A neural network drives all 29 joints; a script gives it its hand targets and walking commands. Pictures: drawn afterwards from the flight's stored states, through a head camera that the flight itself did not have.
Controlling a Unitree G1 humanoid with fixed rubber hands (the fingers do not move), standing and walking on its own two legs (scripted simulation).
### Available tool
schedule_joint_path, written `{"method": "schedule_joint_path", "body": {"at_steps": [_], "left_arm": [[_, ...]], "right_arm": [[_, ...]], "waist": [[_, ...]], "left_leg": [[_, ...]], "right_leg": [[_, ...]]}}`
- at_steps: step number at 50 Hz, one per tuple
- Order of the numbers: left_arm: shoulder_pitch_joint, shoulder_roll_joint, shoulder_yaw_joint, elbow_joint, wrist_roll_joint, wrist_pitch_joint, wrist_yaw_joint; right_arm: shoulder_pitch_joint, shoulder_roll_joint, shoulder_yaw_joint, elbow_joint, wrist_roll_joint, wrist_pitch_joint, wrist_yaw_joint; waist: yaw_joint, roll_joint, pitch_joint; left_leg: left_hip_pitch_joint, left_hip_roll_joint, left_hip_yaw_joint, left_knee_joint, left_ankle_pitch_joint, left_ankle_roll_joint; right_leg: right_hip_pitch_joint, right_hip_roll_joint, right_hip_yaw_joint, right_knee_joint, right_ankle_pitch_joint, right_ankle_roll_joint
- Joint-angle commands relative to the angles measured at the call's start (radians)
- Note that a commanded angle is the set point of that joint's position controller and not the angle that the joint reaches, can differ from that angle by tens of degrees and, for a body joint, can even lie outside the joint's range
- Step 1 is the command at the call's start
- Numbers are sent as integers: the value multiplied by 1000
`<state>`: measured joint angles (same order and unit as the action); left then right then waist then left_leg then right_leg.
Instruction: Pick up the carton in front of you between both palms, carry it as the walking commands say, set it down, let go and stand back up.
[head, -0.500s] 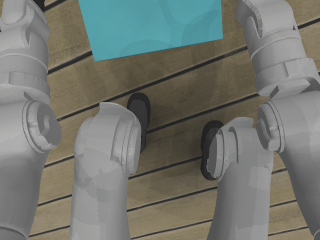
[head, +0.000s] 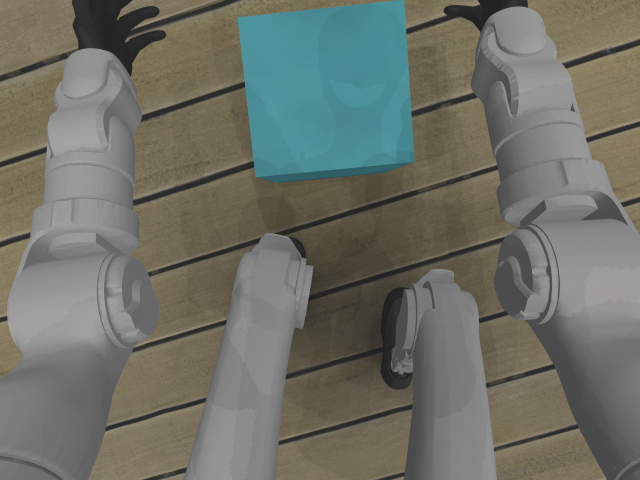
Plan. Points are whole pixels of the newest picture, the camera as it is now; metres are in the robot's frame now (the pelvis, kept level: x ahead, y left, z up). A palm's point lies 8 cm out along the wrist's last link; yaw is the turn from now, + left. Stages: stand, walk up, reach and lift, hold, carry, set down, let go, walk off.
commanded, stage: set down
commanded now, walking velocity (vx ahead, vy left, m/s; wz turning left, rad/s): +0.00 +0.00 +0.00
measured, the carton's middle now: (327, 111) +0.50 +0.11 -0.35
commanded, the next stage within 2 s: let go in 0.48 s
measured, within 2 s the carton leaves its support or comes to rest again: neither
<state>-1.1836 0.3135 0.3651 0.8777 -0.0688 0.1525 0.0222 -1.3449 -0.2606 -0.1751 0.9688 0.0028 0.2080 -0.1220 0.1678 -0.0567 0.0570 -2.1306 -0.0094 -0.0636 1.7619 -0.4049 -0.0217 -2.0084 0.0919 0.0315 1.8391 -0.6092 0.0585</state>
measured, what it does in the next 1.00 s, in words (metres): rises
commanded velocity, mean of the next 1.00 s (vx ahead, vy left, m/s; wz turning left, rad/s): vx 0.00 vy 0.00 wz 0.00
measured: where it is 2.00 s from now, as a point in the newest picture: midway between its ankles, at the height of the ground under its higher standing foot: (338, 330)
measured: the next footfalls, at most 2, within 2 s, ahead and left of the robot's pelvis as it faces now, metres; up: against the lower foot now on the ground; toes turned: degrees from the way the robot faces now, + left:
none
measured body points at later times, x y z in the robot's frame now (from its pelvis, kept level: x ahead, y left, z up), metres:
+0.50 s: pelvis +0.03 +0.00 +0.13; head +0.33 +0.05 +0.47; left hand +0.48 +0.33 +0.04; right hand +0.58 -0.05 +0.03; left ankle +0.13 +0.13 -0.44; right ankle +0.08 -0.13 -0.44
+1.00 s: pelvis +0.08 +0.03 +0.25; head +0.28 +0.05 +0.65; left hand +0.36 +0.31 +0.15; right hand +0.44 -0.12 +0.14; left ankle +0.13 +0.13 -0.44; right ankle +0.08 -0.13 -0.44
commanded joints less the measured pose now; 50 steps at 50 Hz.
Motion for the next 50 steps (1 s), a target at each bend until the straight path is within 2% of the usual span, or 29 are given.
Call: {"method": "schedule_joint_path", "body": {"at_steps": [1,5,9,17,27,30,34,40,45,50], "left_arm": [[-168,154,30,-151,1,-6,-6],[-127,165,37,-211,-8,17,-23],[-90,162,38,-238,-9,34,-44],[-36,126,51,-220,22,22,-70],[46,80,73,-185,99,-16,-94],[142,77,62,-214,132,-21,-114],[322,78,15,-283,167,-25,-144],[549,73,-74,-393,149,-54,-166],[754,31,-144,-408,106,-90,-168],[958,-6,-204,-434,71,-123,-143]], "right_arm": [[-243,-70,15,-178,1,-4,-1],[-206,-55,30,-261,1,22,-4],[-156,-45,24,-298,-8,40,-4],[-66,-24,-10,-269,-33,25,12],[43,19,-55,-225,-80,-12,32],[159,60,-71,-265,-118,-16,16],[372,124,-73,-378,-152,-24,-16],[601,145,-22,-553,-123,-68,-18],[796,126,-1,-540,-108,-117,16],[1011,100,7,-488,-102,-162,50]], "waist": [[82,-21,-1150],[80,-52,-1219],[66,-50,-1223],[41,-14,-1146],[22,-9,-1072],[10,2,-1114],[-4,27,-1108],[-14,74,-933],[-45,92,-776],[-80,114,-663]], "left_leg": [[899,-34,161,-176,342,-45],[953,-42,168,-230,411,-39],[1001,-48,170,-295,456,-38],[1096,-50,159,-449,499,-38],[1239,-41,140,-645,514,-26],[1346,-43,136,-691,564,-13],[1520,-43,123,-760,618,6],[1744,-26,76,-877,591,12],[1855,-8,30,-968,552,2],[1976,4,-7,-1041,593,-13]], "right_leg": [[333,67,-146,-234,96,-9],[435,69,-142,-296,156,-3],[502,67,-131,-369,203,-1],[581,53,-101,-540,262,-1],[712,37,-76,-752,321,9],[791,40,-73,-811,378,13],[875,43,-75,-899,425,16],[920,27,-77,-1033,344,8],[980,10,-74,-1110,303,-6],[1069,-1,-66,-1172,313,-25]]}}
